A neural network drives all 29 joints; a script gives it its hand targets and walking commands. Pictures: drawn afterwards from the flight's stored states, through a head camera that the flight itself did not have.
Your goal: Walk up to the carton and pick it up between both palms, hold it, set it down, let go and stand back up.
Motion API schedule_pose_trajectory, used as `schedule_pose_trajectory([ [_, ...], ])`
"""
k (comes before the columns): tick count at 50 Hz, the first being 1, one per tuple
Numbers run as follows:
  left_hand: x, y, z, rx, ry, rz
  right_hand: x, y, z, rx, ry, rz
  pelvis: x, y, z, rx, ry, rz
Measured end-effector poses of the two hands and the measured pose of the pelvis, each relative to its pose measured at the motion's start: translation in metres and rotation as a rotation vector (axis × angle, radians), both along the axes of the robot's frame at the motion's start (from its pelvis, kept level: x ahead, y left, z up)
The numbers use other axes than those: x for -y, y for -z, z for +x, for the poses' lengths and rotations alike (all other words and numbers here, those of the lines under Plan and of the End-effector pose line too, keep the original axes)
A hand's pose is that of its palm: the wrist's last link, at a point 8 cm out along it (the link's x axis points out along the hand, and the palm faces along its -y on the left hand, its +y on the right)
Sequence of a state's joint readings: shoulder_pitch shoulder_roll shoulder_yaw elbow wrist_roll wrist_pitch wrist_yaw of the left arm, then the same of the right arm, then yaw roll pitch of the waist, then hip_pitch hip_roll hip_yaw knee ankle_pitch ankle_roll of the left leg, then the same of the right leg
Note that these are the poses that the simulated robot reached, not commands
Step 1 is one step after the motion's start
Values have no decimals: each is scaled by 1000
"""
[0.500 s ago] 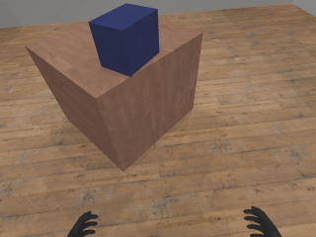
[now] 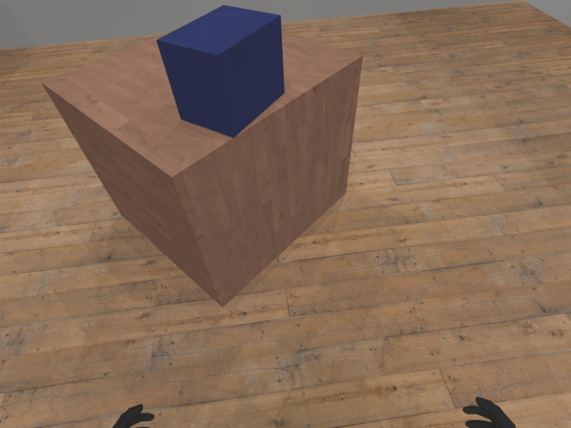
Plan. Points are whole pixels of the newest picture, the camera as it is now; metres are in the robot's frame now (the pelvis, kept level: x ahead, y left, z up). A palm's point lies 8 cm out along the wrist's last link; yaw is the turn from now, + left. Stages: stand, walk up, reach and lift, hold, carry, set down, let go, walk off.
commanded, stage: stand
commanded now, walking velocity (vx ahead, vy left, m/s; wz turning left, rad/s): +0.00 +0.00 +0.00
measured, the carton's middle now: (228, 69) +1.00 +0.18 +0.03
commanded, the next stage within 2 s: none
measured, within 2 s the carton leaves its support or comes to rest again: neither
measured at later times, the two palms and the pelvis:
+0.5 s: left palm out of the picture +0.10 +0.30 -0.10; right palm out of the picture +0.11 -0.27 -0.10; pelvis +0.00 +0.01 +0.01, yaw -1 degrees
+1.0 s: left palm out of the picture +0.08 +0.31 -0.10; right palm out of the picture +0.10 -0.26 -0.10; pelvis +0.01 +0.02 +0.01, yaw -1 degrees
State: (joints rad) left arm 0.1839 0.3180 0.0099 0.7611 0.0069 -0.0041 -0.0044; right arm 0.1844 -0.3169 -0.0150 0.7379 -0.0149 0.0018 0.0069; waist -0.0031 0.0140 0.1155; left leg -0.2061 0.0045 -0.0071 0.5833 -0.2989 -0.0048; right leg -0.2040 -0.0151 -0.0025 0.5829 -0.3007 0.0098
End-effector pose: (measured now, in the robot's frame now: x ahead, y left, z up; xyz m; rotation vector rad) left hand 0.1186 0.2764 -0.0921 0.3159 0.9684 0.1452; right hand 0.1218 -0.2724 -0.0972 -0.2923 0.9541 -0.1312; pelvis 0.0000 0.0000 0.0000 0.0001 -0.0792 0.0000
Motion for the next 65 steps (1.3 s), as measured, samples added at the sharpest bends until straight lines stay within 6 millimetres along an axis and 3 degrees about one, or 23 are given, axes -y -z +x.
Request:
schedule_pose_trajectory([
  [5, -3, -1, 4, 8, -1, -2, 2, 1, -10, -32, 22, -7, -2, -2, -2, 3, 2, 3],
  [16, -18, 4, -8, -69, -8, 12, 3, 1, -23, -87, 48, -23, -9, -6, 0, -9, 9, -2],
  [27, -29, 9, -24, -137, -51, 21, -2, -3, -9, -86, 57, -24, -13, -10, 5, -9, 14, -1],
  [41, -34, 6, -25, -145, -72, 24, -13, 0, -6, -99, 60, -4, -19, -13, 7, -9, 21, 2],
  [57, -31, 14, -46, -224, -82, 10, -8, 6, -42, -184, 119, -12, -21, -15, 7, -8, 25, 2],
  [65, -38, 11, -48, -231, -88, 30, -10, 8, -47, -198, 119, -9, -21, -15, 6, -13, 27, 2],
])
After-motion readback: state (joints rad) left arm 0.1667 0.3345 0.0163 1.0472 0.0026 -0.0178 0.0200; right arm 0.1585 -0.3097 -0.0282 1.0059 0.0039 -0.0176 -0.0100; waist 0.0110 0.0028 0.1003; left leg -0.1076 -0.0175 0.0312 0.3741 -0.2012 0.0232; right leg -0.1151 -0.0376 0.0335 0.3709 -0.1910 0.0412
